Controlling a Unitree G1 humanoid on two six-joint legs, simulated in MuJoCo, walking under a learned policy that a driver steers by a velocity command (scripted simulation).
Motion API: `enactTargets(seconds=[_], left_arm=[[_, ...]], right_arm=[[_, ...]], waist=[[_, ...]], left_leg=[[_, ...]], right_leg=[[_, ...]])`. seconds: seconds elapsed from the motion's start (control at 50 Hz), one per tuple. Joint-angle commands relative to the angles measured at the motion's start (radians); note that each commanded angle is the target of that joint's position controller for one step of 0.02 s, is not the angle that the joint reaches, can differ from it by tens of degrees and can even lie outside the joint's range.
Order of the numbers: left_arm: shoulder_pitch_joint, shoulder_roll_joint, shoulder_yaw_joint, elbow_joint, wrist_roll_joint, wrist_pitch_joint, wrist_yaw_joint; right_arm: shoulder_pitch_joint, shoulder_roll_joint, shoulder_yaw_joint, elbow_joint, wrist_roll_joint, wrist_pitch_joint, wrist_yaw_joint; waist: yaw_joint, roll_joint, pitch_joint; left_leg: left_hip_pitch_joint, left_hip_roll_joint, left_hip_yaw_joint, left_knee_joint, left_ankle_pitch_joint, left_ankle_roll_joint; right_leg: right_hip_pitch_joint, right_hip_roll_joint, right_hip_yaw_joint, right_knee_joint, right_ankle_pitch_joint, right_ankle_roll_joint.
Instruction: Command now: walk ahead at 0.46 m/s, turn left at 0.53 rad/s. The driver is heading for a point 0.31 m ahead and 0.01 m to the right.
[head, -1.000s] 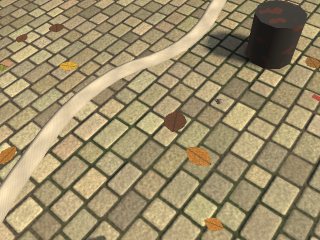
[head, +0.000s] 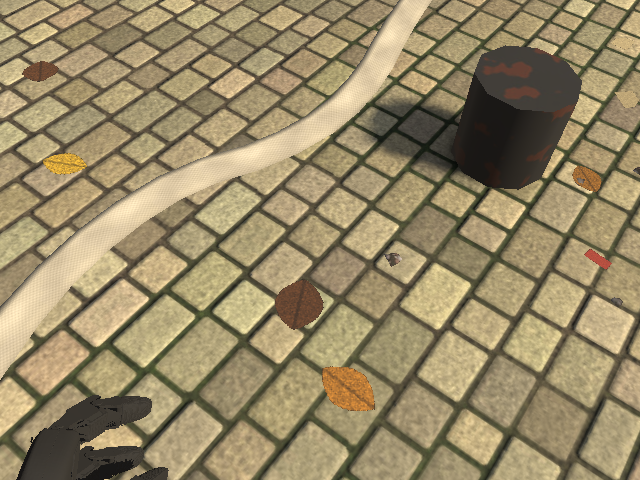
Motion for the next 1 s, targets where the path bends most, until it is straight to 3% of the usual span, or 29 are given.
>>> enactTargets(seconds=[0.02,0.04,0.06,0.08,0.1,0.12,0.14,0.16,0.22,0.28,0.36,0.4,0.42,0.44,0.46,0.48,0.5,0.52,0.54,0.58,0.64,0.7,0.72,0.74,0.76,0.78,0.82,0.88,1.0], left_arm=[[0.119,0.164,0.070,-0.040,-0.004,-0.017,0.023],[0.275,0.199,0.084,-0.019,0.008,-0.016,0.033],[0.404,0.282,0.100,0.000,0.035,-0.006,0.036],[0.381,0.230,0.083,0.004,0.033,-0.004,0.024],[0.316,0.149,0.063,0.003,0.021,-0.001,0.027],[0.280,0.119,0.055,0.012,0.016,0.005,0.029],[0.244,0.101,0.049,0.024,0.027,0.008,0.027],[0.216,0.083,0.042,0.030,0.038,0.005,0.026],[0.184,0.085,0.042,0.064,0.028,-0.015,0.022],[0.151,0.131,0.052,0.089,0.013,-0.007,0.027],[0.194,0.154,0.052,0.128,0.000,0.018,0.033],[0.194,0.165,0.052,0.142,-0.013,0.028,0.034],[0.196,0.158,0.049,0.148,-0.016,0.033,0.034],[0.229,0.128,0.038,0.161,-0.008,0.033,0.033],[0.264,0.088,0.019,0.154,0.022,0.029,0.033],[0.389,0.016,-0.011,0.165,0.038,0.035,0.030],[0.363,0.066,-0.002,0.177,0.020,0.060,0.032],[0.308,0.108,0.010,0.163,0.005,0.078,0.035],[0.281,0.109,0.015,0.167,0.004,0.095,0.045],[0.272,0.108,0.020,0.170,0.015,0.122,0.061],[0.292,0.064,0.009,0.197,0.016,0.129,0.067],[0.294,0.041,0.003,0.214,0.026,0.128,0.062],[0.275,0.050,0.002,0.207,0.041,0.128,0.060],[0.251,0.087,0.006,0.188,0.047,0.127,0.062],[0.214,0.153,0.023,0.196,0.030,0.128,0.066],[0.189,0.107,0.016,0.192,0.027,0.122,0.064],[0.175,0.074,0.004,0.202,0.037,0.103,0.064],[0.206,0.070,-0.001,0.224,0.026,0.081,0.063],[0.221,0.072,-0.005,0.260,0.022,0.086,0.066]], right_arm=[[-0.078,-0.170,-0.045,-0.082,-0.005,-0.011,-0.001],[-0.090,-0.126,-0.030,-0.108,-0.021,-0.009,0.004],[0.011,-0.006,0.003,-0.141,-0.017,-0.015,0.002],[0.067,-0.051,0.002,-0.142,0.016,-0.023,0.005],[-0.009,-0.136,-0.021,-0.126,0.028,-0.021,0.008],[-0.089,-0.147,-0.021,-0.133,0.015,-0.020,0.009],[-0.146,-0.131,-0.019,-0.142,-0.004,-0.022,0.010],[-0.160,-0.121,-0.023,-0.145,-0.009,-0.018,0.012],[-0.148,-0.066,-0.010,-0.141,-0.016,-0.001,0.014],[-0.202,-0.034,0.012,-0.161,-0.038,-0.002,0.023],[-0.299,-0.064,0.008,-0.185,-0.031,-0.009,0.042],[-0.306,-0.085,-0.003,-0.195,-0.037,-0.010,0.045],[-0.285,-0.094,-0.011,-0.187,-0.042,-0.010,0.043],[-0.259,-0.123,-0.023,-0.180,-0.048,-0.009,0.034],[-0.219,-0.193,-0.036,-0.192,-0.058,-0.007,0.022],[-0.234,-0.183,-0.021,-0.209,-0.081,0.005,0.015],[-0.223,-0.092,0.002,-0.195,-0.060,0.010,0.025],[-0.247,-0.082,0.007,-0.185,-0.046,0.008,0.035],[-0.282,-0.091,0.004,-0.176,-0.044,0.007,0.040],[-0.367,-0.111,-0.001,-0.176,-0.049,0.006,0.041],[-0.403,-0.093,-0.001,-0.162,-0.059,0.010,0.034],[-0.415,-0.069,0.008,-0.136,-0.045,0.015,0.028],[-0.381,-0.047,0.015,-0.115,-0.043,0.014,0.030],[-0.353,-0.038,0.019,-0.098,-0.052,0.012,0.031],[-0.323,-0.045,0.013,-0.099,-0.055,0.013,0.033],[-0.360,-0.057,0.013,-0.094,-0.061,0.014,0.028],[-0.361,-0.054,0.007,-0.083,-0.051,0.014,0.017],[-0.331,-0.054,0.003,-0.055,-0.048,0.014,0.011],[-0.316,-0.055,-0.004,0.001,-0.039,0.020,0.008]], waist=[[0.158,0.172,-0.072],[0.231,0.135,-0.217],[0.207,-0.150,-0.409],[0.167,-0.324,-0.418],[0.171,-0.198,-0.238],[0.169,-0.096,-0.133],[0.151,-0.036,-0.064],[0.124,-0.046,-0.036],[0.079,-0.064,-0.035],[0.076,-0.065,-0.059],[0.111,-0.065,-0.093],[0.093,-0.056,-0.095],[0.078,-0.043,-0.105],[0.071,-0.016,-0.120],[0.070,0.092,-0.191],[0.121,0.265,-0.294],[0.087,0.225,-0.322],[0.084,0.189,-0.247],[0.093,0.150,-0.207],[0.127,0.149,-0.144],[0.137,0.163,-0.151],[0.152,0.144,-0.154],[0.146,0.119,-0.137],[0.124,0.073,-0.099],[0.073,-0.051,-0.041],[0.098,-0.058,-0.015],[0.092,-0.063,-0.015],[0.101,-0.038,-0.045],[0.109,0.010,-0.060]], left_leg=[[-0.195,0.147,-0.108,0.147,0.632,0.078],[-0.301,0.090,-0.082,0.385,0.553,0.046],[-0.603,-0.054,0.017,0.762,0.092,-0.014],[-0.741,-0.038,0.009,0.944,-0.181,-0.023],[-0.803,0.024,0.025,1.006,-0.096,-0.022],[-0.786,0.066,0.070,0.985,-0.017,-0.017],[-0.745,0.086,0.081,0.944,0.024,-0.017],[-0.696,0.103,0.079,0.908,0.037,-0.018],[-0.609,0.094,0.115,0.764,0.020,-0.042],[-0.533,0.095,0.155,0.527,0.179,-0.054],[-0.428,0.060,0.176,0.329,0.365,-0.040],[-0.376,0.045,0.182,0.235,0.384,-0.010],[-0.308,0.027,0.199,0.171,0.431,0.007],[-0.222,0.032,0.189,0.122,0.518,0.031],[-0.079,0.177,0.054,0.142,0.916,0.077],[0.075,0.386,-0.178,0.156,1.083,0.255],[0.023,0.384,-0.226,0.110,0.885,0.291],[-0.032,0.334,-0.188,0.075,0.721,0.259],[-0.079,0.305,-0.158,0.053,0.608,0.226],[-0.232,0.269,-0.093,0.010,0.505,0.193],[-0.323,0.215,-0.004,0.002,0.462,0.183],[-0.369,0.178,0.035,0.021,0.252,0.146],[-0.399,0.149,0.045,0.019,0.126,0.097],[-0.430,0.113,0.065,0.038,0.004,0.048],[-0.405,0.053,0.127,0.042,-0.010,0.009],[-0.330,0.037,0.148,0.083,0.046,-0.013],[-0.274,0.044,0.150,0.121,0.149,-0.002],[-0.254,0.046,0.152,0.143,0.296,0.008],[-0.220,0.050,0.156,0.160,0.416,0.000]], right_leg=[[0.357,0.010,-0.031,-0.046,-0.008,-0.052],[0.610,-0.089,0.053,-0.013,-0.055,-0.106],[0.954,-0.357,0.475,-0.073,-0.309,-0.236],[0.923,-0.449,0.791,-0.239,-0.488,-0.288],[0.781,-0.406,0.660,-0.261,-0.552,-0.258],[0.643,-0.362,0.489,-0.256,-0.432,-0.235],[0.516,-0.317,0.377,-0.266,-0.226,-0.232],[0.437,-0.284,0.284,-0.274,-0.029,-0.232],[0.347,-0.267,0.121,-0.284,0.401,-0.262],[0.323,-0.245,0.015,-0.295,0.492,-0.261],[0.362,-0.230,-0.021,-0.254,0.420,-0.218],[0.381,-0.235,-0.012,-0.185,0.351,-0.189],[0.373,-0.216,-0.016,-0.131,0.301,-0.166],[0.352,-0.174,-0.031,-0.050,0.261,-0.131],[0.281,-0.106,-0.083,0.104,0.047,-0.070],[0.128,-0.034,-0.077,0.323,-0.489,0.000],[0.109,-0.051,0.001,0.406,-0.641,0.026],[0.070,-0.064,0.010,0.455,-0.632,0.035],[0.049,-0.078,0.011,0.462,-0.594,0.039],[0.123,-0.096,0.016,0.387,-0.511,0.055],[0.264,-0.073,-0.022,0.234,-0.377,0.055],[0.395,-0.052,-0.051,0.008,-0.147,0.027],[0.431,-0.067,-0.030,-0.055,-0.075,0.008],[0.429,-0.126,0.032,-0.095,-0.058,-0.020],[0.308,-0.132,0.031,-0.084,-0.228,-0.061],[0.214,-0.114,0.032,-0.119,-0.361,-0.071],[0.187,-0.106,0.029,-0.137,-0.319,-0.045],[0.243,-0.098,0.015,-0.103,-0.176,-0.031],[0.284,-0.083,0.001,-0.085,-0.072,-0.036]])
